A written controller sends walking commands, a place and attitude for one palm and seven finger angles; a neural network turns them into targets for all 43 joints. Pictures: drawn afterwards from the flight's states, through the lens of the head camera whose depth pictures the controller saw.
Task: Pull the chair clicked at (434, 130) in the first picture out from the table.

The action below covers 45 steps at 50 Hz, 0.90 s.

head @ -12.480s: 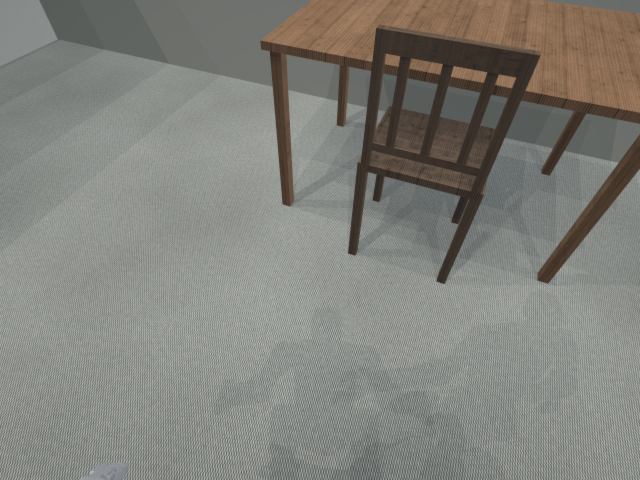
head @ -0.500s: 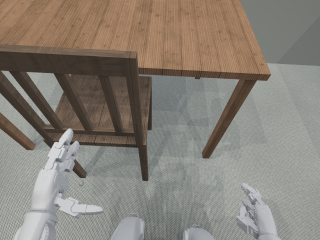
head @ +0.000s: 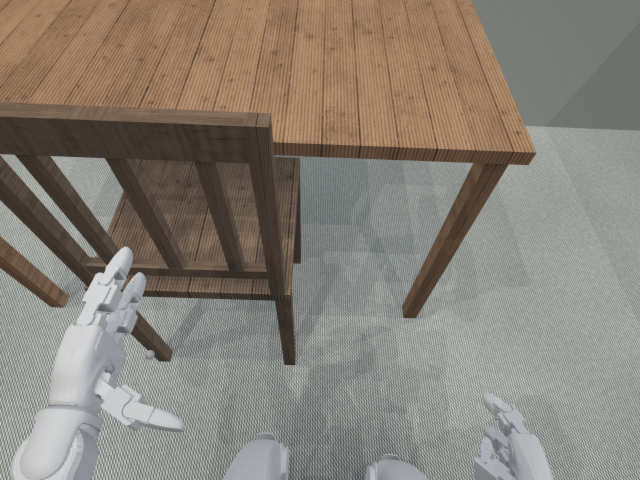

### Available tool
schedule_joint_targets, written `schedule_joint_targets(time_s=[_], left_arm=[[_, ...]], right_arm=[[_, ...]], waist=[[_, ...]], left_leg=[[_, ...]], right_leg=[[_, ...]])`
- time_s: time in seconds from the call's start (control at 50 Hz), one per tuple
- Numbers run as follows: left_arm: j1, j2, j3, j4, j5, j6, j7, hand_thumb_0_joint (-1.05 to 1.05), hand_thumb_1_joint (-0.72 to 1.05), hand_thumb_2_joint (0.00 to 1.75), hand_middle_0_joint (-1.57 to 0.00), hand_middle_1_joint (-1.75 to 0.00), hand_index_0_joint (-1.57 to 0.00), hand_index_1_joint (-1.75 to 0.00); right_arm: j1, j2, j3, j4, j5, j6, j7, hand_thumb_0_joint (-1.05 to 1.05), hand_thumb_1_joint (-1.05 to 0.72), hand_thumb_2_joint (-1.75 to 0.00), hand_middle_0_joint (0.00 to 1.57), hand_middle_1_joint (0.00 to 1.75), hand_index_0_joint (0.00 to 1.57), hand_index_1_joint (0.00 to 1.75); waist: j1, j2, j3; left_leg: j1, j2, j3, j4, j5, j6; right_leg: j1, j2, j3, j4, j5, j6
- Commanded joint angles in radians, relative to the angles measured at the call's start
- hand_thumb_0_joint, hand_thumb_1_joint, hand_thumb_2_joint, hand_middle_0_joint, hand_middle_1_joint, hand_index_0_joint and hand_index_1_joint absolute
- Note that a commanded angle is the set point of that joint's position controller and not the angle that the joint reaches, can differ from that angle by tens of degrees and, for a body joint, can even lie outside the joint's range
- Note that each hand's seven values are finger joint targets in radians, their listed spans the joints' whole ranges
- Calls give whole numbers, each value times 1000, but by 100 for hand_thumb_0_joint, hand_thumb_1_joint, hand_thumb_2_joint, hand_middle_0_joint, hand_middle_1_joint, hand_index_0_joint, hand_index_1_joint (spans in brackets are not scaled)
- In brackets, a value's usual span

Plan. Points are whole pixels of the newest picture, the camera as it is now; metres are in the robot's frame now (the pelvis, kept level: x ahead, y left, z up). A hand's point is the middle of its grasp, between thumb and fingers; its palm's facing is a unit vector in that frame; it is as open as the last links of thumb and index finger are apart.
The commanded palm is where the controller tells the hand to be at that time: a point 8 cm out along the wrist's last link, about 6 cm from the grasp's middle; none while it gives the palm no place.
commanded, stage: raise the hand toward the chair's back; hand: left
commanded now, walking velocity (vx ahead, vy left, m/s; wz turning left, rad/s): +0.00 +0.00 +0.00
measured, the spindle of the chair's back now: (152, 218) +0.46 +0.28 -0.01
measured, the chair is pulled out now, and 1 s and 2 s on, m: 0.00 0.00 0.00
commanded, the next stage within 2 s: aim the fingers beside a spindle in 0.38 s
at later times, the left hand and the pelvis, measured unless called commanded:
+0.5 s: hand (159, 358) +0.24 +0.19 +0.04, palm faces +0.02 -1.00 -0.05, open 16.9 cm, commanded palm +0.22 +0.25 +0.04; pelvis +0.00 -0.01 +0.00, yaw +0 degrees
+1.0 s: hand (190, 343) +0.27 +0.17 +0.02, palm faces +0.01 -1.00 -0.05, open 16.9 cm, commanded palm +0.25 +0.23 +0.02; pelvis +0.00 -0.02 -0.01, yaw +0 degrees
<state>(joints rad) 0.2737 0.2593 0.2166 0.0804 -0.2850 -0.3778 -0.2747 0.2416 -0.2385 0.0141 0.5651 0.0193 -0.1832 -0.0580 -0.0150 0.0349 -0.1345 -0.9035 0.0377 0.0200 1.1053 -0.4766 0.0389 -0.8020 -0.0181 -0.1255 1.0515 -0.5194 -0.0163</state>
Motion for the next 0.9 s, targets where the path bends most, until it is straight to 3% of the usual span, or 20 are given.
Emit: schedule_joint_targets(time_s=[0.0,0.14,0.22,0.26,0.46,0.54,0.64,0.7,0.72,0.76,0.82,0.88], left_arm=[[-38,138,77,-190,-13,-76,10,0,-50,30,-6,-8,-6,-8],[-52,137,75,-195,-9,-98,21,0,-50,30,-6,-8,-6,-8],[-49,133,72,-193,-9,-101,20,0,-50,30,-6,-8,-6,-8],[-54,119,56,-182,-9,-98,16,0,-50,30,-6,-8,-6,-8],[-58,136,73,-186,-15,-93,6,0,-50,30,-6,-8,-6,-8],[-133,116,44,-143,-9,-96,5,0,-50,30,-6,-8,-6,-8],[-141,131,50,-162,-4,-101,9,0,-50,30,-6,-8,-6,-8],[-133,136,57,-146,6,-97,24,0,-50,30,-6,-8,-6,-8],[-144,113,33,-148,8,-98,27,0,-50,30,-6,-8,-6,-8],[-124,114,42,-148,9,-100,38,0,-50,30,-6,-8,-6,-8],[-112,108,40,-134,14,-101,53,0,-50,30,-6,-8,-6,-8],[-137,115,44,-128,18,-109,61,0,-50,30,-6,-8,-6,-8]], right_arm=[[-42,-140,-63,-144,5,-63,-11,0,-90,-90,20,30,20,30],[-44,-140,-64,-146,3,-59,-7,0,-90,-90,20,30,20,30],[-44,-140,-64,-147,4,-56,-8,0,-90,-90,20,30,20,30],[-45,-139,-62,-149,6,-54,-8,0,-90,-90,20,30,20,30],[-47,-136,-60,-151,7,-53,-15,0,-90,-90,20,30,20,30],[-48,-141,-55,-141,6,-56,-17,0,-90,-90,20,30,20,30],[-42,-141,-59,-145,3,-57,-14,0,-90,-90,20,30,20,30],[-44,-139,-60,-143,2,-50,-11,0,-90,-90,20,30,20,30],[-44,-138,-58,-146,2,-49,-9,0,-90,-90,20,30,20,30],[-45,-136,-61,-146,1,-46,-4,0,-90,-90,20,30,20,30],[-45,-136,-64,-152,-1,-35,0,0,-90,-90,20,30,20,30],[-45,-137,-62,-149,-3,-28,2,0,-90,-90,20,30,20,30]], waist=[[12,28,-237],[9,49,-237],[7,30,-245],[-1,32,-217],[3,20,-241],[-17,11,-201],[0,19,-272],[2,21,-266],[-3,31,-268],[7,39,-276],[3,-11,-282],[1,4,-276]], left_leg=[[250,-18,-76,-171,272,-18],[248,-20,-70,-168,258,-19],[240,-21,-69,-162,258,-16],[238,-20,-67,-163,241,-16],[225,-25,-61,-147,243,-11],[188,-24,-65,-129,195,-11],[197,-26,-59,-114,243,-9],[187,-23,-61,-112,248,-9],[195,-25,-58,-108,258,-9],[195,-25,-56,-108,259,-13],[168,-25,-51,-98,258,-9],[143,-27,-47,-88,229,-10]], right_leg=[[79,32,49,-134,230,-10],[68,28,54,-132,222,-8],[78,28,57,-129,231,-7],[63,29,57,-137,219,-6],[83,26,69,-138,236,-3],[32,26,71,-132,188,-1],[69,22,81,-114,241,-4],[55,25,76,-104,240,-5],[49,24,78,-99,255,-4],[55,23,78,-96,256,-6],[65,23,81,-91,269,-1],[55,21,91,-90,243,-1]])
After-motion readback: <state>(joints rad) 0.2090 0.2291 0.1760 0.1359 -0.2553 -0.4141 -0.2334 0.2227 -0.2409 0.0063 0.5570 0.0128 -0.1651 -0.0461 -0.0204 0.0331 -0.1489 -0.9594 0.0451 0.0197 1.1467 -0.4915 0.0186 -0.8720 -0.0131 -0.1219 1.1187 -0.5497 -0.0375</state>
